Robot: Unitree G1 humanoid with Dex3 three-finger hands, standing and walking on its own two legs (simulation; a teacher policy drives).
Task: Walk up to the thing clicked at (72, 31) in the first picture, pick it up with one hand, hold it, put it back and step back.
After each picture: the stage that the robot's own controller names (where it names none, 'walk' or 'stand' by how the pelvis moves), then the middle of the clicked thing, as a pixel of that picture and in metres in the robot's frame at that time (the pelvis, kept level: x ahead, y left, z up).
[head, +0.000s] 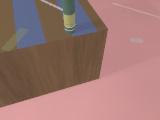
stand; (69, 14) +0.85 +0.10 -0.05
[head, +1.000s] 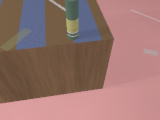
walk; (72, 19) +0.78 +0.11 -0.03
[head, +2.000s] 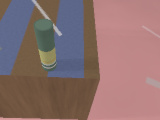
walk; (46, 48) +0.51 +0.19 -0.01
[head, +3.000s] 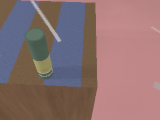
stand; (41, 56) +0.47 +0.20 -0.02
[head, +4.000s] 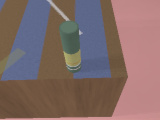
stand; (71, 49) +0.50 +0.07 -0.01
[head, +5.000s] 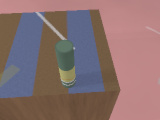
stand; (66, 66) +0.46 +0.09 -0.05
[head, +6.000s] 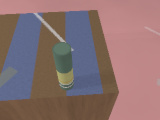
stand; (64, 68) +0.45 +0.09 -0.05
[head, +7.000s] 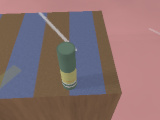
stand; (68, 68) +0.46 +0.08 -0.05
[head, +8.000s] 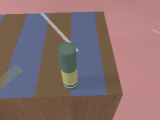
stand; (69, 68) +0.45 +0.08 -0.05
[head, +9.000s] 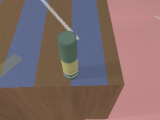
rise first; (69, 58) +0.47 +0.08 -0.05
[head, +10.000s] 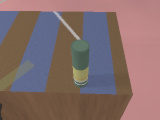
go down; (80, 66) +0.47 +0.05 -0.05
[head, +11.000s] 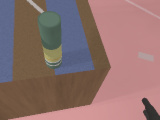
go down; (52, 44) +0.49 +0.06 +0.00
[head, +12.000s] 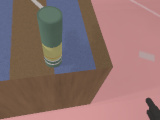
approach; (52, 42) +0.48 +0.06 +0.02
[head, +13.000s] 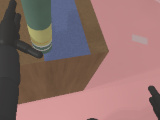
close in; (39, 23) +0.50 +0.06 +0.06
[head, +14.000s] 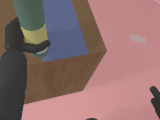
lift; (33, 25) +0.50 +0.07 +0.06
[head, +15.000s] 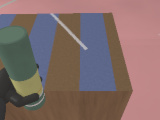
lift; (24, 74) +0.28 +0.18 +0.16
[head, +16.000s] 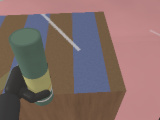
hold; (36, 72) +0.31 +0.14 +0.13
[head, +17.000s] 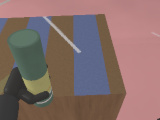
hold; (35, 74) +0.30 +0.15 +0.14
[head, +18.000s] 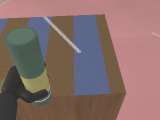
hold; (33, 72) +0.31 +0.15 +0.14
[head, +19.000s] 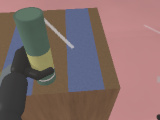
crouch; (39, 51) +0.38 +0.13 +0.14
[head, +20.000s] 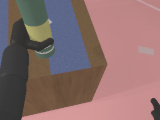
lower; (37, 23) +0.49 +0.08 +0.11
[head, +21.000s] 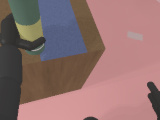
lower; (28, 20) +0.51 +0.08 +0.07
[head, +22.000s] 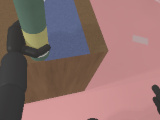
lower; (34, 28) +0.48 +0.08 +0.06
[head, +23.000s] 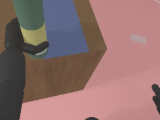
lower; (32, 25) +0.49 +0.08 +0.07
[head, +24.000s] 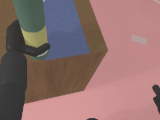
rest; (33, 27) +0.49 +0.08 +0.06
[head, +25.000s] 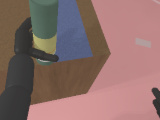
withdraw; (45, 33) +0.47 +0.06 +0.06
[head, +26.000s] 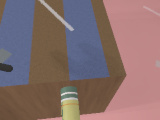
sink last; out of the picture +0.26 +0.04 -0.16
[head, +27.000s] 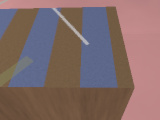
stand; out of the picture +0.12 -0.44 -0.69
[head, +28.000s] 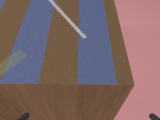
stand; out of the picture +0.09 -0.44 -0.69
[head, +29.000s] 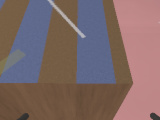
stand; out of the picture +0.09 -0.43 -0.68
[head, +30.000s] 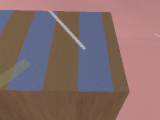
stand; out of the picture +0.09 -0.44 -0.74
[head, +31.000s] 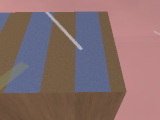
stand; out of the picture +0.09 -0.43 -0.75
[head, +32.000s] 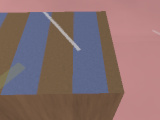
stand; out of the picture +0.10 -0.42 -0.75
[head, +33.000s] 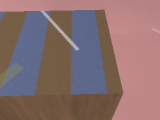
stand; out of the picture +0.12 -0.43 -0.75
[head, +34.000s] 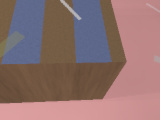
walk; out of the picture +0.26 -0.49 -0.74
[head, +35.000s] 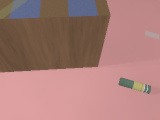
walk; (134, 85) +0.64 -0.43 -0.72
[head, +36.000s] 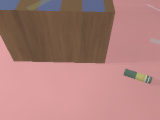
stand; (137, 76) +0.90 -0.49 -0.73
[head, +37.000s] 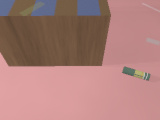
stand; (135, 73) +0.91 -0.51 -0.75
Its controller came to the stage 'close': yes
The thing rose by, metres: 0.20
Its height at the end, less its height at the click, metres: -0.70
